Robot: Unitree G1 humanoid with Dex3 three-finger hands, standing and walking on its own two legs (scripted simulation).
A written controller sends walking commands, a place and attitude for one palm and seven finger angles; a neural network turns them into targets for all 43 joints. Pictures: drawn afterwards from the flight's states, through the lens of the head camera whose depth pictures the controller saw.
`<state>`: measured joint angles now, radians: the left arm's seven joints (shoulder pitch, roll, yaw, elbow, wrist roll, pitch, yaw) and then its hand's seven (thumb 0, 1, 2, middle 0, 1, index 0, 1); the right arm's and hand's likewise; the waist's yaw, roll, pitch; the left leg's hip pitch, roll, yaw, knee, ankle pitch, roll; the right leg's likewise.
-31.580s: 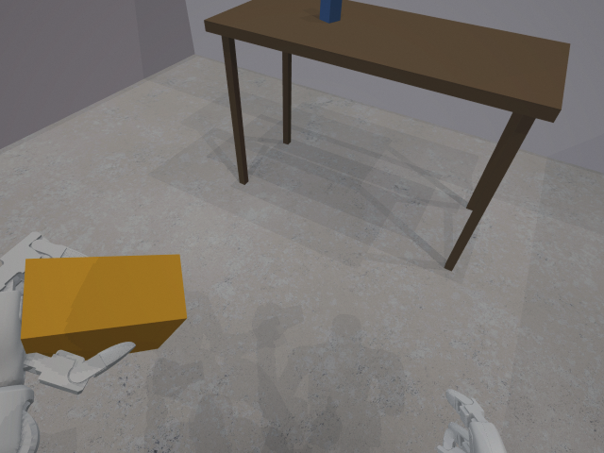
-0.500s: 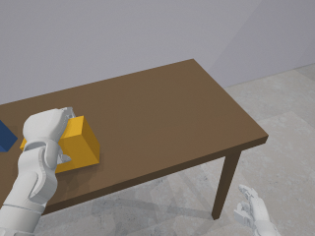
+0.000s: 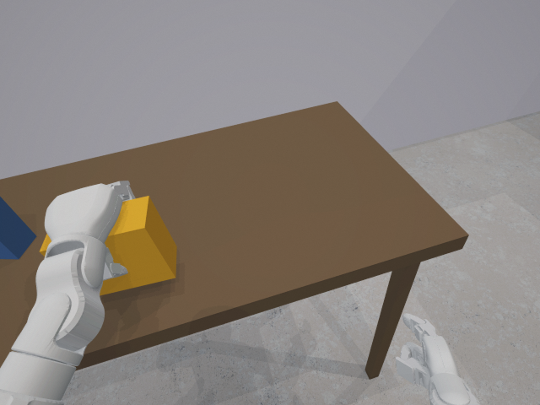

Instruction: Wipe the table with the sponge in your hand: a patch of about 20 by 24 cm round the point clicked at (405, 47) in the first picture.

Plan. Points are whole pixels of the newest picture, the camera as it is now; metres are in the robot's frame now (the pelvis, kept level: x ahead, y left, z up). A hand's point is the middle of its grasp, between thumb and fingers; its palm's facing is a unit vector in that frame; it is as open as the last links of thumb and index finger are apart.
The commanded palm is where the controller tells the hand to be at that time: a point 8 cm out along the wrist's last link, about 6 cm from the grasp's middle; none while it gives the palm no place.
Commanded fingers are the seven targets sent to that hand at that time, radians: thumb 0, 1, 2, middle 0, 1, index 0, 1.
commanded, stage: lower the sponge onto the table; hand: left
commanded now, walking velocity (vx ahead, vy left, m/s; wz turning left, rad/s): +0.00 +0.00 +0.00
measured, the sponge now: (123, 256) +0.28 +0.28 +0.09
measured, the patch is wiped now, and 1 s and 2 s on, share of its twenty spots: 0.00 0.00 0.30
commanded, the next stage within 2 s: wipe forward along the first lane in 1.28 s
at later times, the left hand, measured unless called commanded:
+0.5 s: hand (120, 235) +0.29 +0.28 +0.13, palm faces +0.05 -0.06 -1.00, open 10.4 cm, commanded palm +0.25 +0.27 +0.20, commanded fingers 0.00 0.10 1.30 -1.20 -1.60 -1.20 -1.60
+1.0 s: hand (119, 251) +0.27 +0.28 +0.11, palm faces +0.03 -0.06 -1.00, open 10.4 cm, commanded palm +0.24 +0.28 +0.18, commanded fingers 0.00 0.10 1.30 -1.20 -1.60 -1.20 -1.60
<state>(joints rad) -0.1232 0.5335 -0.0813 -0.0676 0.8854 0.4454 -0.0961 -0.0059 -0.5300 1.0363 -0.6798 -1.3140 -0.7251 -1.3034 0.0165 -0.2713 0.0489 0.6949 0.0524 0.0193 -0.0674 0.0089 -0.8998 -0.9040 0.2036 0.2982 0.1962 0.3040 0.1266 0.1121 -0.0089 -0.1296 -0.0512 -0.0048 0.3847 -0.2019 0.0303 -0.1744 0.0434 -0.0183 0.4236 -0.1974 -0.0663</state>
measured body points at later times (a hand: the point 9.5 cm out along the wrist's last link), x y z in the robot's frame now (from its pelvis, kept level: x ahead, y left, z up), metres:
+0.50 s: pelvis +0.01 +0.00 +0.00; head -0.01 -0.05 +0.45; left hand +0.28 +0.28 +0.18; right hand +0.25 -0.20 -0.08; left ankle +0.01 +0.10 -0.74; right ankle +0.02 -0.08 -0.74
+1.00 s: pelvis +0.01 -0.01 +0.00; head -0.01 -0.06 +0.45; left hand +0.27 +0.28 +0.17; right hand +0.25 -0.21 -0.09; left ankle +0.01 +0.10 -0.74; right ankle +0.02 -0.08 -0.74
